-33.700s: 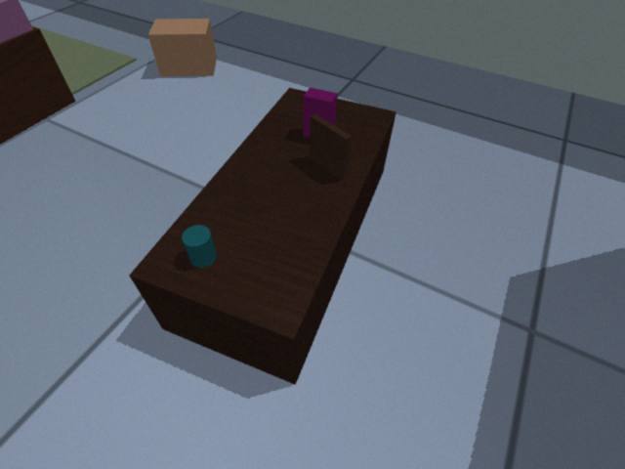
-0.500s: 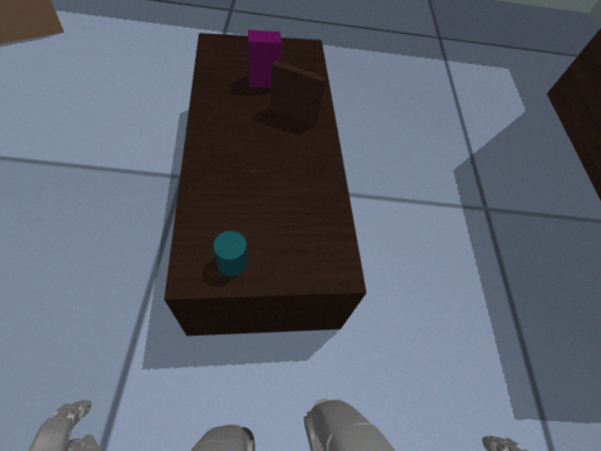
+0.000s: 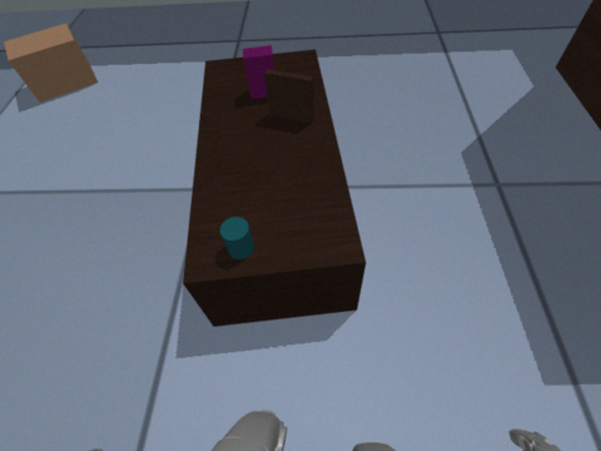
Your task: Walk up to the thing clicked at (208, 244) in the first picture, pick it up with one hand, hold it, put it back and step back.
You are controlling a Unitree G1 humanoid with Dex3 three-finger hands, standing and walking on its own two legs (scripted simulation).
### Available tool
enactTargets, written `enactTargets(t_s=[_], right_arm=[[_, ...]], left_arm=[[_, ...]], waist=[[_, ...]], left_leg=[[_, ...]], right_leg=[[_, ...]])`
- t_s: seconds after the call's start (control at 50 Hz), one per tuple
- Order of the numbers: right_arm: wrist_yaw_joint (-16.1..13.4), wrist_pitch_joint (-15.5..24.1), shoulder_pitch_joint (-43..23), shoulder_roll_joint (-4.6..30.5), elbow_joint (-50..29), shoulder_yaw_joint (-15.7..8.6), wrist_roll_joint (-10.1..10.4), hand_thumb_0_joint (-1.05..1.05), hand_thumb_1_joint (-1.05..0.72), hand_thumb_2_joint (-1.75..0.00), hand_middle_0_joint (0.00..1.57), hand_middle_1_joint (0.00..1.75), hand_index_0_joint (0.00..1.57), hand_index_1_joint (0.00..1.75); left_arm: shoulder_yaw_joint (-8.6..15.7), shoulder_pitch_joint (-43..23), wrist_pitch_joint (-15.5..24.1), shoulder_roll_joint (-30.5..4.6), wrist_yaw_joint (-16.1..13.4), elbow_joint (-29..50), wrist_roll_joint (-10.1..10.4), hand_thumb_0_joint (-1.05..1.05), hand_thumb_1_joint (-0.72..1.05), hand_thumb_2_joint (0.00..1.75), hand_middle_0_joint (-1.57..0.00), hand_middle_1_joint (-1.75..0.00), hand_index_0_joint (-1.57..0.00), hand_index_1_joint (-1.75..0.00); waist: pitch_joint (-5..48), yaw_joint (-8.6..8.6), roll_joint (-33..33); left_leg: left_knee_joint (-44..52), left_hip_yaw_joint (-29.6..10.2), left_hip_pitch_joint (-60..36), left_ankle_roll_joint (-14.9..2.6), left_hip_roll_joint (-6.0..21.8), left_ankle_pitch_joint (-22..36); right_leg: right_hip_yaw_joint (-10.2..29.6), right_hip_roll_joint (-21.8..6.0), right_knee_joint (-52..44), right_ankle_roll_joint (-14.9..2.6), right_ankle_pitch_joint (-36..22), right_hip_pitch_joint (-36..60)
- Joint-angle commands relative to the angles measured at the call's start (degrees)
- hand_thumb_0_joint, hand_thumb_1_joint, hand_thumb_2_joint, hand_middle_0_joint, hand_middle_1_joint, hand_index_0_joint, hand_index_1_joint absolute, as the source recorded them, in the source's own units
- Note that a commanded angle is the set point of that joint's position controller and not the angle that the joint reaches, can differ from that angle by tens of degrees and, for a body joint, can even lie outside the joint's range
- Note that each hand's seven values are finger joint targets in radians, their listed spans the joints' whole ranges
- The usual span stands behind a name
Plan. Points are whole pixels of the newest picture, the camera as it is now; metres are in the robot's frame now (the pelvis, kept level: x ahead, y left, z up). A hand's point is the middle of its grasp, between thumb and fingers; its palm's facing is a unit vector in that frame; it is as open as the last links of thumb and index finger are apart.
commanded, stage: step back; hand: left
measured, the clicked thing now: (237, 238) +0.66 +0.19 -0.38
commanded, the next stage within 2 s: none
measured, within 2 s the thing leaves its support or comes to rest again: neither
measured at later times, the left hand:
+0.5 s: hand out of the picture -0.08 +0.29 -0.16, palm faces +0.08 -0.92 -0.38, open 7.4 cm
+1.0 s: hand out of the picture -0.21 +0.26 -0.13, palm faces +0.06 -0.88 -0.47, open 7.4 cm
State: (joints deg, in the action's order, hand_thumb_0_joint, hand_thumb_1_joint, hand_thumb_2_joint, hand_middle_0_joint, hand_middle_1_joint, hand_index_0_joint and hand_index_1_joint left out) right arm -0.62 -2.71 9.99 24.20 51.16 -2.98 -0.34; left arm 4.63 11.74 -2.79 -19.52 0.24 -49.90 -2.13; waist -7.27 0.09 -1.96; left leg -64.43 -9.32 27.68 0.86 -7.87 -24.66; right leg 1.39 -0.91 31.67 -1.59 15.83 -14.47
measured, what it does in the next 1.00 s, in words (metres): walks backwards: left foot, then right foot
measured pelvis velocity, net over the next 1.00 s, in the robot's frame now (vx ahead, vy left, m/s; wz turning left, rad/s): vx -0.32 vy -0.03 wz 0.11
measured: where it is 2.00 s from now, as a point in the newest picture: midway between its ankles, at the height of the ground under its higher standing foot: outside the picture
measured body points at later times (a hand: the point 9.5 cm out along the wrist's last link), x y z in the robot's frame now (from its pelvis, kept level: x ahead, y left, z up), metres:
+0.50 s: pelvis -0.15 +0.01 -0.01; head -0.10 +0.04 +0.44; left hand -0.08 +0.34 -0.14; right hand -0.01 -0.29 -0.11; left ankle -0.11 +0.13 -0.74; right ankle -0.19 -0.14 -0.66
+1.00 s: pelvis -0.32 -0.03 -0.02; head -0.25 -0.04 +0.43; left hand -0.21 +0.31 -0.10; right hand -0.23 -0.34 -0.16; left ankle -0.38 +0.11 -0.71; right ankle -0.23 -0.13 -0.74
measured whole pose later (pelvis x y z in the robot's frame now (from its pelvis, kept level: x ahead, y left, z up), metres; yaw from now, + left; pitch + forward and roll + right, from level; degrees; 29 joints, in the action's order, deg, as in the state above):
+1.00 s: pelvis -0.32 -0.03 -0.02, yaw +6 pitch -1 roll +2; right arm -1.2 -3.3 11.7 23.7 51.4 -2.7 -1.4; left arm 4.2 6.1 -1.9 -21.7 -1.4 -44.3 -2.4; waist -10.6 -0.4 -1.9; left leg -48.4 -4.6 17.3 1.9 -2.6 -30.1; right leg -2.5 -3.1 37.1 -1.2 12.2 -23.9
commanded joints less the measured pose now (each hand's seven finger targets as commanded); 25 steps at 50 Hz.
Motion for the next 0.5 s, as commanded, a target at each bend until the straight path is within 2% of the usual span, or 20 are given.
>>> enactTargets(t_s=[0.0, 0.04, 0.06, 0.08, 0.1, 0.12, 0.14, 0.18, 0.2, 0.22, 0.24, 0.26, 0.28, 0.3, 0.32, 0.34, 0.36, 0.38, 0.42, 0.48], right_arm=[[-1.49, 1.47, 1.0, 8.52, -3.85, -1.76, 0.07, 0.0, -0.9, -0.9, 0.2, 0.3, 0.2, 0.3], [-1.65, 1.84, -0.52, 7.93, -4.95, -1.64, -0.47, 0.0, -0.9, -0.9, 0.2, 0.3, 0.2, 0.3], [-1.72, 1.99, -0.85, 8.14, -5.15, -1.76, -0.64, 0.0, -0.9, -0.9, 0.2, 0.3, 0.2, 0.3], [-1.7, 1.99, -0.01, 8.18, -5.34, -1.85, -0.68, 0.0, -0.9, -0.9, 0.2, 0.3, 0.2, 0.3], [-1.56, 1.99, 0.9, 8.27, -4.79, -1.99, -0.7, 0.0, -0.9, -0.9, 0.2, 0.3, 0.2, 0.3], [-1.38, 1.79, 2.76, 8.67, -4.45, -2.35, -0.84, 0.0, -0.9, -0.9, 0.2, 0.3, 0.2, 0.3], [-1.19, 1.73, 4.94, 8.88, -3.34, -2.59, -0.75, 0.0, -0.9, -0.9, 0.2, 0.3, 0.2, 0.3], [-0.71, 1.65, 8.37, 9.05, -1.86, -3.13, -0.89, 0.0, -0.9, -0.9, 0.2, 0.3, 0.2, 0.3], [-0.56, 1.67, 9.81, 9.41, -1.38, -3.48, -1.11, 0.0, -0.9, -0.9, 0.2, 0.3, 0.2, 0.3], [-0.49, 1.73, 8.17, 11.06, -2.07, -4.03, -1.58, 0.0, -0.9, -0.9, 0.2, 0.3, 0.2, 0.3], [-0.29, 1.77, 6.01, 15.67, -3.22, -4.96, -2.23, 0.0, -0.9, -0.9, 0.2, 0.3, 0.2, 0.3], [0.06, 1.71, 2.35, 19.09, -4.44, -5.48, -2.08, 0.0, -0.9, -0.9, 0.2, 0.3, 0.2, 0.3], [-0.28, 2.04, 0.05, 19.21, -5.25, -5.41, -2.32, 0.0, -0.9, -0.9, 0.2, 0.3, 0.2, 0.3], [-0.5, 2.27, -1.73, 16.42, -5.35, -4.62, -2.37, 0.0, -0.9, -0.9, 0.2, 0.3, 0.2, 0.3], [-0.61, 2.25, -3.57, 13.7, -6.34, -3.74, -2.61, 0.0, -0.9, -0.9, 0.2, 0.3, 0.2, 0.3], [-0.78, 2.25, -6.06, 11.61, -6.72, -3.18, -2.71, 0.0, -0.9, -0.9, 0.2, 0.3, 0.2, 0.3], [-0.92, 2.31, -6.54, 10.59, -6.75, -3.12, -2.19, 0.0, -0.9, -0.9, 0.2, 0.3, 0.2, 0.3], [-0.79, 2.33, -5.23, 10.51, -6.45, -3.21, -1.93, 0.0, -0.9, -0.9, 0.2, 0.3, 0.2, 0.3], [-0.88, 2.11, -2.09, 10.11, -6.09, -3.43, -1.7, 0.0, -0.9, -0.9, 0.2, 0.3, 0.2, 0.3], [-1.05, 1.84, -0.12, 10.23, -6.32, -3.6, -1.33, 0.0, -0.9, -0.9, 0.2, 0.3, 0.2, 0.3]], left_arm=[[3.59, -1.77, 2.12, -13.06, -1.88, 7.97, -0.1, 0.0, 0.9, 0.9, -0.2, -0.3, -0.2, -0.3], [3.94, 0.73, 1.83, -13.25, -2.46, 7.89, 0.05, 0.0, 0.9, 0.9, -0.2, -0.3, -0.2, -0.3], [3.92, 1.6, 1.64, -13.52, -2.53, 7.82, 0.24, 0.0, 0.9, 0.9, -0.2, -0.3, -0.2, -0.3], [4.16, 0.98, 1.63, -14.46, -2.72, 8.36, 0.34, 0.0, 0.9, 0.9, -0.2, -0.3, -0.2, -0.3], [3.86, 0.93, 1.44, -14.42, -2.62, 8.37, 0.5, 0.0, 0.9, 0.9, -0.2, -0.3, -0.2, -0.3], [3.92, -1.34, 1.33, -15.61, -2.62, 9.18, 0.57, 0.0, 0.9, 0.9, -0.2, -0.3, -0.2, -0.3], [3.73, -3.07, 1.12, -15.61, -2.42, 9.59, 0.73, 0.0, 0.9, 0.9, -0.2, -0.3, -0.2, -0.3], [3.48, -6.32, 0.74, -16.22, -2.08, 10.59, 1.04, 0.0, 0.9, 0.9, -0.2, -0.3, -0.2, -0.3], [3.08, -7.51, 0.47, -16.12, -1.87, 10.91, 1.28, 0.0, 0.9, 0.9, -0.2, -0.3, -0.2, -0.3], [2.57, -6.2, 0.16, -14.49, -1.68, 10.83, 1.38, 0.0, 0.9, 0.9, -0.2, -0.3, -0.2, -0.3], [2.27, -6.29, 0.26, -12.66, -1.65, 11.26, 1.66, 0.0, 0.9, 0.9, -0.2, -0.3, -0.2, -0.3], [3.21, -8.74, 0.11, -14.08, -2.24, 10.94, 1.64, 0.0, 0.9, 0.9, -0.2, -0.3, -0.2, -0.3], [3.71, -9.0, 0.04, -14.7, -2.51, 10.03, 0.96, 0.0, 0.9, 0.9, -0.2, -0.3, -0.2, -0.3], [3.78, -7.87, -0.01, -14.82, -2.24, 9.03, 0.96, 0.0, 0.9, 0.9, -0.2, -0.3, -0.2, -0.3], [3.81, -5.99, -0.1, -13.95, -2.04, 8.01, 1.58, 0.0, 0.9, 0.9, -0.2, -0.3, -0.2, -0.3], [3.59, -2.77, -0.07, -13.41, -1.94, 6.82, 2.11, 0.0, 0.9, 0.9, -0.2, -0.3, -0.2, -0.3], [3.49, -0.51, -0.13, -13.22, -1.78, 5.99, 2.06, 0.0, 0.9, 0.9, -0.2, -0.3, -0.2, -0.3], [3.72, 0.25, -0.09, -13.37, -1.66, 5.57, 1.81, 0.0, 0.9, 0.9, -0.2, -0.3, -0.2, -0.3], [3.2, -0.67, 0.48, -12.12, -1.8, 6.16, 1.35, 0.0, 0.9, 0.9, -0.2, -0.3, -0.2, -0.3], [2.57, -1.62, 1.34, -11.8, -1.72, 6.75, 1.1, 0.0, 0.9, 0.9, -0.2, -0.3, -0.2, -0.3]], waist=[[8.09, 2.21, 10.37], [10.65, 3.99, 11.91], [11.12, 4.58, 11.97], [11.63, 4.15, 12.97], [12.04, 4.16, 12.47], [12.12, 2.8, 13.78], [12.73, 1.91, 13.18], [13.45, -0.6, 11.22], [13.29, -1.96, 9.15], [11.84, -1.6, 2.74], [10.93, -1.31, -8.48], [8.96, -2.57, -11.7], [6.56, -2.85, -10.98], [5.37, -1.41, -7.09], [5.74, 0.01, -4.56], [5.17, 2.24, -3.34], [4.96, 3.04, -4.3], [5.43, 2.54, -5.18], [6.92, 0.26, -6.24], [9.52, -1.94, -7.15]], left_leg=[[3.24, 1.02, 5.48, 1.21, 1.09, -2.69], [9.64, 1.44, 6.96, 1.27, 3.83, -5.66], [11.56, 2.28, 5.12, 1.24, 4.55, -6.73], [14.36, 2.61, 3.02, 0.81, 6.03, -6.74], [16.86, 4.23, 0.2, 0.53, 5.77, -6.44], [19.85, 5.11, -3.56, -0.09, 7.0, -5.29], [23.04, 6.41, -6.59, -0.52, 6.68, -3.86], [32.73, 9.11, -14.03, -1.59, 6.39, 5.03], [36.66, 9.05, -17.55, -2.29, 6.56, 11.56], [41.01, 1.45, -17.79, -4.36, 11.25, 13.43], [44.06, -13.94, -19.33, -9.28, 22.47, 21.17], [46.72, -18.85, -10.79, -16.61, 29.21, 22.75], [48.03, -23.19, -4.05, -19.6, 31.86, 22.31], [46.46, -17.21, -5.23, -18.37, 29.67, 24.04], [44.38, -10.18, -8.03, -15.56, 25.15, 28.73], [42.81, -4.62, -11.08, -12.59, 21.2, 30.32], [42.33, -2.55, -13.07, -11.84, 20.27, 29.27], [41.43, -2.75, -15.86, -12.26, 20.33, 30.12], [38.52, -2.92, -22.87, -14.21, 21.28, 34.81], [36.54, -1.41, -28.02, -15.88, 22.02, 37.12]], right_leg=[[9.39, -11.25, -6.35, -8.8, -24.08, 13.58], [11.89, -14.62, -3.78, -11.19, -30.61, 21.04], [12.52, -15.59, -3.08, -12.04, -32.6, 20.73], [13.42, -17.12, -2.87, -12.31, -33.86, 20.15], [12.55, -16.47, -2.56, -12.04, -34.05, 18.58], [12.58, -16.95, -2.31, -11.48, -32.85, 14.86], [11.62, -16.11, -1.64, -10.87, -31.17, 13.09], [9.1, -14.37, 0.61, -8.48, -24.35, 6.93], [7.9, -12.92, 1.84, -6.23, -18.26, 2.58], [5.98, -8.82, 5.84, -3.65, -9.66, -2.16], [1.26, -0.16, 15.21, -0.66, 4.69, -11.07], [2.41, 5.35, 28.05, 0.51, 20.65, -10.51], [7.64, 5.53, 36.76, 0.75, 22.89, -8.32], [8.9, 5.47, 39.48, 0.47, 19.66, -9.12], [10.26, 6.58, 41.45, 0.09, 16.86, -10.89], [10.06, 7.03, 42.0, -0.07, 13.94, -13.7], [8.95, 7.57, 42.11, 0.18, 11.86, -15.15], [8.61, 7.42, 41.93, 1.05, 11.57, -15.34], [7.76, 5.67, 34.95, 3.1, 13.29, -16.15], [5.11, 4.1, 24.69, 4.3, 14.3, -14.58]])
